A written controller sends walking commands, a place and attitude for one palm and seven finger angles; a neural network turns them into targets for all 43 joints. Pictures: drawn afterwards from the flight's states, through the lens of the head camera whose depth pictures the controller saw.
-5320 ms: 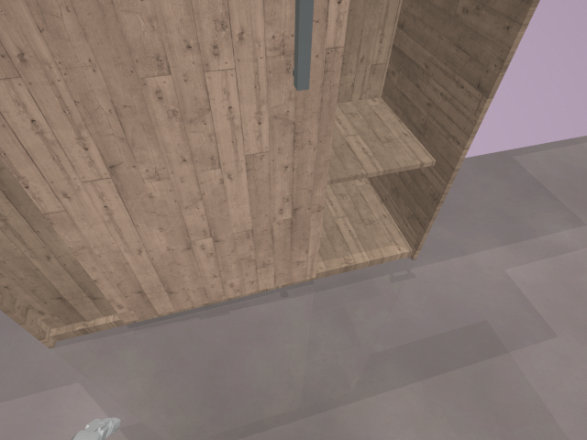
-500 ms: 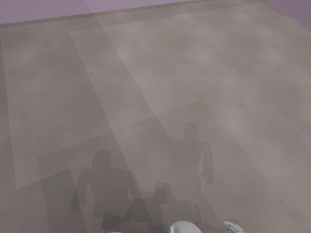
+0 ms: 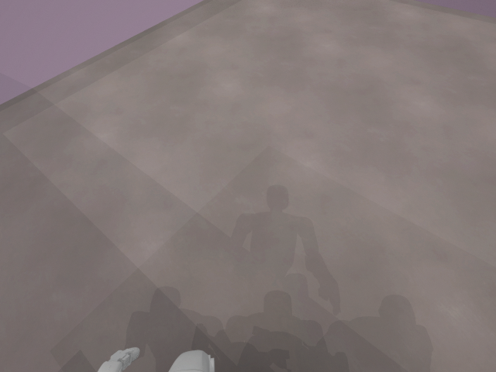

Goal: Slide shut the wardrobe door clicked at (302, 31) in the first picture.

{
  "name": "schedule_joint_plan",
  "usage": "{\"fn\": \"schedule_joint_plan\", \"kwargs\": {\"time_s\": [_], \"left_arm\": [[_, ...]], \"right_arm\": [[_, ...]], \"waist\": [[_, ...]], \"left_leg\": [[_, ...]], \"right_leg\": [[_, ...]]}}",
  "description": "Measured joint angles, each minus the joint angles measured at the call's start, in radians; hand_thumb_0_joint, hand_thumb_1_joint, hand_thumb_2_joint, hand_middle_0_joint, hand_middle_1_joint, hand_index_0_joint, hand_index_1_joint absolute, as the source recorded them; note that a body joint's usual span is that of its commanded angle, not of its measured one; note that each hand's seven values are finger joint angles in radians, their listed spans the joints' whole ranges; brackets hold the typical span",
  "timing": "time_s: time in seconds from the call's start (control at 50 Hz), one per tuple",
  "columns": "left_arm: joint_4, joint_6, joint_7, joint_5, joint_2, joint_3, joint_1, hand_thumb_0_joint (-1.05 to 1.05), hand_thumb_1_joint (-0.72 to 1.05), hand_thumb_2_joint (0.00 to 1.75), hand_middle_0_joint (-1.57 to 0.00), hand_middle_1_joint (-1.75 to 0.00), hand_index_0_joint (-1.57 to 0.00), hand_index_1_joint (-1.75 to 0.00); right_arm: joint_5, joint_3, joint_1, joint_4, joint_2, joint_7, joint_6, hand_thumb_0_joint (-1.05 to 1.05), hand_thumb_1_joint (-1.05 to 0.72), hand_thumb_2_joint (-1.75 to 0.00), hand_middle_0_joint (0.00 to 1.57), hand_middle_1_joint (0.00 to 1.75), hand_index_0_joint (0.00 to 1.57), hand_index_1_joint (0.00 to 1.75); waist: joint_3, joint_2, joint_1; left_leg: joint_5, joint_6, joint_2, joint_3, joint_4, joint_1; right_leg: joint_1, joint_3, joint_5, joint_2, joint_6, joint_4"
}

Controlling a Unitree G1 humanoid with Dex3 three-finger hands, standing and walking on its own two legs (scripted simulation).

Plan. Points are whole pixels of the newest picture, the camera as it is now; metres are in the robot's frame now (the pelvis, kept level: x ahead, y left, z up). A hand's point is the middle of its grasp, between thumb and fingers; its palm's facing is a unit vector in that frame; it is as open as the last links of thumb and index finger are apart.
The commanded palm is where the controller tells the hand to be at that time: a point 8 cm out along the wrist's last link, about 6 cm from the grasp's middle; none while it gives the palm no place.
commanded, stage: walk to a spot facing it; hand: left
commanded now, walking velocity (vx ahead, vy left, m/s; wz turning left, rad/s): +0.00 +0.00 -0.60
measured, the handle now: out of the picture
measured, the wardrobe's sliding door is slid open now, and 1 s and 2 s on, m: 0.44 0.44 0.44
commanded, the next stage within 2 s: turn to face it in 1.22 s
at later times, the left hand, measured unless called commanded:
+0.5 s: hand out of the picture +0.10 +0.25 -0.18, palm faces -0.20 -0.96 -0.20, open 7.4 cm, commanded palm none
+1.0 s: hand (199, 361) +0.16 +0.11 -0.14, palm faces -0.53 -0.81 -0.26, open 7.4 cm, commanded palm none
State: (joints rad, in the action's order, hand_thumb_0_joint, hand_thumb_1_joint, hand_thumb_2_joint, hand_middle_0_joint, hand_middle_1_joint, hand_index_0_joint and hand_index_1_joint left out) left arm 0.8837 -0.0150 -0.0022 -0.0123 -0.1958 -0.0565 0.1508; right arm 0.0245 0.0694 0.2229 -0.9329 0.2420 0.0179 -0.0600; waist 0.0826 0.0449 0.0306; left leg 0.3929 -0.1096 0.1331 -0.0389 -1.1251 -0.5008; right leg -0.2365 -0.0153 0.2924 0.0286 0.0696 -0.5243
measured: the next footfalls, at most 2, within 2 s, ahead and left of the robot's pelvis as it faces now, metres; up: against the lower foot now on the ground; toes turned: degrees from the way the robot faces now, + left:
left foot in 0.34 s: +0.07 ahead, +0.14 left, +0.00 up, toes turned -10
right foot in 0.80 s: -0.05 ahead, -0.09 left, +0.00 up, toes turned -35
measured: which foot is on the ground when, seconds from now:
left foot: up 0.00-0.32, down 0.34-0.80, up 0.82-1.00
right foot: down 0.00-0.34, up 0.36-0.78, down 0.80-1.00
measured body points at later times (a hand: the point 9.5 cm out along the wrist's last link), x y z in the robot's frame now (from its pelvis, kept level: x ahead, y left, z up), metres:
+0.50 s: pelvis +0.00 +0.05 +0.00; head +0.04 +0.08 +0.45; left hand +0.11 +0.30 -0.16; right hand +0.05 -0.22 -0.11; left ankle +0.03 +0.15 -0.74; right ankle -0.07 -0.07 -0.65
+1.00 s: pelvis -0.02 -0.01 +0.00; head -0.02 -0.04 +0.45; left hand +0.19 +0.15 -0.12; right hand -0.14 -0.25 -0.15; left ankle +0.08 +0.12 -0.66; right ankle -0.08 -0.07 -0.74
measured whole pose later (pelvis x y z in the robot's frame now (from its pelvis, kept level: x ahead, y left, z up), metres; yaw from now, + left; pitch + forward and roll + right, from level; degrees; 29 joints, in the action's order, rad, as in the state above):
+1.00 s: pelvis -0.02 -0.01 +0.00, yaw -35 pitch +0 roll +1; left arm 0.91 0.01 0.01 -0.02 -0.19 -0.05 0.23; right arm 0.04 0.08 0.26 -0.94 0.26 -0.02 -0.05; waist 0.04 0.04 0.01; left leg 0.32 -0.08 0.13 -0.06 -1.07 -0.51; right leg -0.18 -0.02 0.28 0.02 0.05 -0.46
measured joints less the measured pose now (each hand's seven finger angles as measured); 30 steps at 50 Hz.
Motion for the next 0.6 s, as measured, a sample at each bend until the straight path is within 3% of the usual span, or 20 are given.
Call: {"fn": "schedule_joint_plan", "kwargs": {"time_s": [0.12, 0.24, 0.32, 0.36, 0.42, 0.48, 0.54, 0.6], "left_arm": [[0.013, -0.002, 0.005, -0.004, 0.007, 0.003, 0.033, 0.00, 0.90, 0.90, -0.20, -0.30, -0.21, -0.30], [0.025, -0.013, 0.002, -0.010, -0.001, -0.005, 0.076, 0.00, 0.90, 0.90, -0.21, -0.30, -0.21, -0.30], [0.037, -0.028, -0.002, -0.009, -0.023, -0.017, 0.096, 0.00, 0.90, 0.90, -0.21, -0.30, -0.21, -0.30], [0.040, -0.039, -0.002, -0.001, -0.040, -0.025, 0.100, 0.01, 0.90, 0.90, -0.21, -0.30, -0.21, -0.30], [0.044, -0.049, 0.005, -0.007, -0.061, -0.040, 0.096, 0.01, 0.90, 0.90, -0.20, -0.30, -0.20, -0.30], [0.043, -0.056, 0.022, -0.015, -0.076, -0.052, 0.097, 0.01, 0.90, 0.90, -0.20, -0.30, -0.20, -0.30], [0.039, -0.062, 0.032, -0.014, -0.082, -0.057, 0.096, 0.01, 0.90, 0.90, -0.20, -0.30, -0.20, -0.30], [0.036, -0.069, 0.036, -0.013, -0.078, -0.056, 0.089, 0.01, 0.91, 0.90, -0.20, -0.30, -0.20, -0.30]], "right_arm": [[-0.002, -0.006, -0.065, 0.026, -0.015, -0.002, 0.008, 0.00, -0.90, -0.89, 0.20, 0.30, 0.20, 0.30], [-0.010, -0.011, -0.115, 0.046, -0.027, 0.000, 0.011, 0.00, -0.90, -0.89, 0.20, 0.30, 0.20, 0.30], [-0.018, -0.018, -0.126, 0.069, -0.040, 0.005, 0.027, 0.00, -0.90, -0.89, 0.20, 0.30, 0.20, 0.30], [-0.015, -0.024, -0.121, 0.076, -0.048, 0.008, 0.043, 0.00, -0.90, -0.89, 0.20, 0.30, 0.20, 0.30], [-0.005, -0.040, -0.110, 0.085, -0.060, 0.005, 0.044, 0.00, -0.90, -0.89, 0.20, 0.30, 0.20, 0.30], [0.002, -0.046, -0.088, 0.087, -0.069, 0.009, 0.043, 0.00, -0.90, -0.89, 0.20, 0.30, 0.20, 0.30], [0.003, -0.045, -0.065, 0.080, -0.072, 0.009, 0.046, 0.00, -0.90, -0.89, 0.20, 0.30, 0.20, 0.30], [0.003, -0.038, -0.040, 0.069, -0.070, 0.005, 0.049, 0.00, -0.90, -0.89, 0.20, 0.30, 0.20, 0.30]], "waist": [[-0.003, -0.010, -0.024], [-0.005, -0.035, -0.061], [-0.013, -0.068, -0.074], [-0.015, -0.092, -0.074], [-0.003, -0.114, -0.084], [-0.001, -0.113, -0.080], [-0.001, -0.100, -0.073], [-0.001, -0.081, -0.062]], "left_leg": [[-0.030, -0.008, -0.026, 0.028, 0.088, -0.008], [0.014, 0.008, -0.075, 0.028, 0.247, 0.062], [-0.033, 0.031, -0.109, 0.022, 0.459, 0.162], [-0.108, 0.088, -0.115, 0.004, 0.556, 0.206], [-0.100, 0.130, -0.095, -0.044, 0.553, 0.223], [-0.115, 0.129, -0.071, -0.078, 0.597, 0.253], [-0.130, 0.128, -0.049, -0.109, 0.627, 0.271], [-0.131, 0.124, -0.025, -0.140, 0.635, 0.279]], "right_leg": [[0.009, 0.060, -0.027, 0.032, 0.003, 0.031], [-0.009, 0.122, -0.031, 0.062, -0.010, 0.016], [-0.039, 0.162, -0.022, 0.077, -0.033, -0.020], [-0.074, 0.182, 0.014, 0.085, -0.048, -0.090], [-0.172, 0.123, 0.168, 0.069, -0.091, -0.379], [-0.235, 0.072, 0.150, 0.028, -0.120, -0.591], [-0.247, 0.049, 0.122, -0.016, -0.139, -0.647], [-0.223, 0.024, 0.131, -0.053, -0.150, -0.586]]}}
